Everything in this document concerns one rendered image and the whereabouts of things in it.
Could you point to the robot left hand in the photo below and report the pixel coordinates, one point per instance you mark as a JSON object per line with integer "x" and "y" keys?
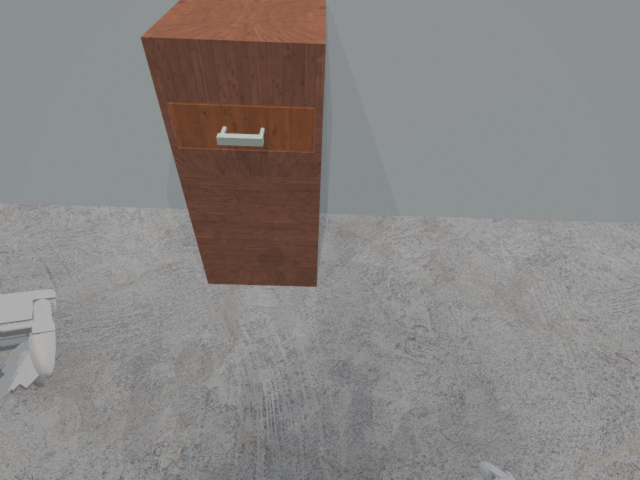
{"x": 26, "y": 326}

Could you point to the cabinet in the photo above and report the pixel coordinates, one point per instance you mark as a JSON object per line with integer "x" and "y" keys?
{"x": 255, "y": 213}

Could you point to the drawer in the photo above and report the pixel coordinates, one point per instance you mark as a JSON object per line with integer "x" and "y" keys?
{"x": 286, "y": 127}

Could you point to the handle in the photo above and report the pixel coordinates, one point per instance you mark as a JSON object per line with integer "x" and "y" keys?
{"x": 230, "y": 139}

